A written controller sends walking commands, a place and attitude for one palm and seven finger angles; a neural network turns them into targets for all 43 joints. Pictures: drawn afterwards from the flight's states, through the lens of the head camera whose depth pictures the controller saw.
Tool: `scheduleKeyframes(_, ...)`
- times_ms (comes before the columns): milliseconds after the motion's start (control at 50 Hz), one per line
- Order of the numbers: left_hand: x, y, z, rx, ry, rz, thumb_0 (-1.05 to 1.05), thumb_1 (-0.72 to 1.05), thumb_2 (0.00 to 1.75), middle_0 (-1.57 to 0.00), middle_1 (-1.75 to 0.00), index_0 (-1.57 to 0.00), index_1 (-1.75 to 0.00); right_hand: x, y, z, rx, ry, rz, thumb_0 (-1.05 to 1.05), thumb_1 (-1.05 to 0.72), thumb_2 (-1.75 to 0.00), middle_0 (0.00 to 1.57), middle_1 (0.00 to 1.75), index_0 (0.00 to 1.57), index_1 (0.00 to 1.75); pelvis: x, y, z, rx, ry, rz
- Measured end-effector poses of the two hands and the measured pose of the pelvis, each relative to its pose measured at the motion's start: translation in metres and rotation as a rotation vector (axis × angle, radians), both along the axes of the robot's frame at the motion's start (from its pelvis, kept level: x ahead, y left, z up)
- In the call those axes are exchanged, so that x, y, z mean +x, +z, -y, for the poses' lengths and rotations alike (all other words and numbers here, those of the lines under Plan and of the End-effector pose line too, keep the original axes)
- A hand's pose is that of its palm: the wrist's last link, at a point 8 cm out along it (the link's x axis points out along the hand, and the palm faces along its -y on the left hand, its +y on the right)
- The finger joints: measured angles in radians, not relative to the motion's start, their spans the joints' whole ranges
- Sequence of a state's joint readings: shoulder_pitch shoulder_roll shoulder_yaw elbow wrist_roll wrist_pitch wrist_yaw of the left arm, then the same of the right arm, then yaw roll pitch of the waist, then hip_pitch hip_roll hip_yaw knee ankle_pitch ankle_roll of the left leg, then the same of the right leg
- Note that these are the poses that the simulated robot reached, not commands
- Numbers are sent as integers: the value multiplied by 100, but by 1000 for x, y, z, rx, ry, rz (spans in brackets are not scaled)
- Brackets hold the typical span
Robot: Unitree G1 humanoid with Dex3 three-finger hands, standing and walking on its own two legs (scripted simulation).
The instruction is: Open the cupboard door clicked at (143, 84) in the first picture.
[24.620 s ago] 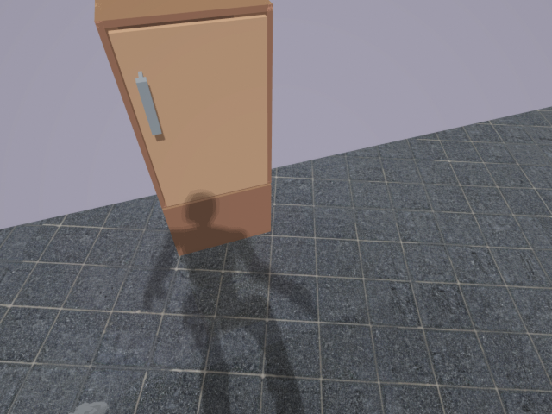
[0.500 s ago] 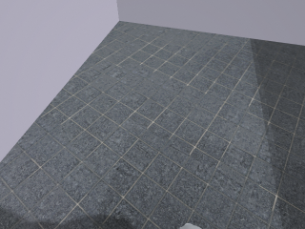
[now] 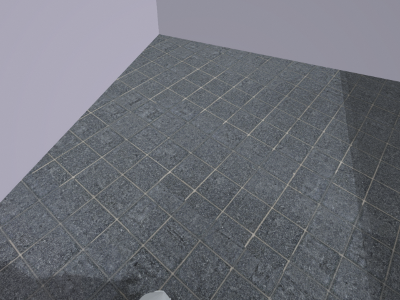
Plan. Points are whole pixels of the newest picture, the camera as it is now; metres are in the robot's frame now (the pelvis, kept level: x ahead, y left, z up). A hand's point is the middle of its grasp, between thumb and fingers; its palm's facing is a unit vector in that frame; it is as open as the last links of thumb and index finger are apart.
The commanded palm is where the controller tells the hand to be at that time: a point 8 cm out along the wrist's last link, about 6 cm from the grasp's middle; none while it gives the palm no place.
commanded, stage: turn to face it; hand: left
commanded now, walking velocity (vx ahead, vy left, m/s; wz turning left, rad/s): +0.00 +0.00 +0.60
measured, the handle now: out of the picture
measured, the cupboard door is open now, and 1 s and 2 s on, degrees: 45 45 45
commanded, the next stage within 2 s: none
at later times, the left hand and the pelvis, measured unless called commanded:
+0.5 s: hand out of the picture +0.09 +0.17 -0.15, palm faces +0.34 -0.91 -0.23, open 7.4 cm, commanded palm none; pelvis +0.08 -0.04 +0.01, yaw +20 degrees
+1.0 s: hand out of the picture +0.07 +0.14 -0.14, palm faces +0.59 -0.76 -0.28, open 7.4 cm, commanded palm none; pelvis +0.14 -0.07 +0.01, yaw +38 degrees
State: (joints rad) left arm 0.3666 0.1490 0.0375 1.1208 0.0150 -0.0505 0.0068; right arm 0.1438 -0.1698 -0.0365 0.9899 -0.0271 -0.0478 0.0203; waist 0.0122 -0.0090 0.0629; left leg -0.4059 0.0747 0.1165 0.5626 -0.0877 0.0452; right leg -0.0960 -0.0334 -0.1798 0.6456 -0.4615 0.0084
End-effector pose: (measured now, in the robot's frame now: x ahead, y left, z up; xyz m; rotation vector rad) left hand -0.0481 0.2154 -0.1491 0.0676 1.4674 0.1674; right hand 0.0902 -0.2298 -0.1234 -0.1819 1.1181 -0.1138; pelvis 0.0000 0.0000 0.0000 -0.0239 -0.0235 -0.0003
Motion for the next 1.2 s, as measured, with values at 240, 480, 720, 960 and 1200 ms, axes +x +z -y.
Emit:
scheduleKeyframes(240,127,24,-8,113,81,285,0,91,90,-20,-30,-20,-30,49,-10,22,-15,109,-117,0,-91,-90,20,30,21,30,39,2,28,9,158,-31)
scheduleKeyframes(480,117,33,5,145,219,252,0,90,90,-20,-30,-21,-30,153,17,38,-62,261,-78,0,-91,-90,20,30,20,30,83,15,43,63,332,-42)
scheduleKeyframes(720,96,21,-13,174,374,180,1,91,90,-20,-30,-20,-30,214,12,1,-94,463,-29,0,-90,-90,20,30,20,30,102,5,43,8,475,-43)
scheduleKeyframes(960,91,41,32,239,503,206,0,90,90,-20,-30,-20,-30,267,0,-3,-43,569,-87,0,-90,-90,20,30,20,30,134,10,67,39,635,-44)
scheduleKeyframes(1200,40,6,54,146,705,127,1,90,90,-21,-30,-21,-30,307,15,-75,-79,796,21,0,-90,-90,20,30,20,30,135,1,55,12,794,-52)
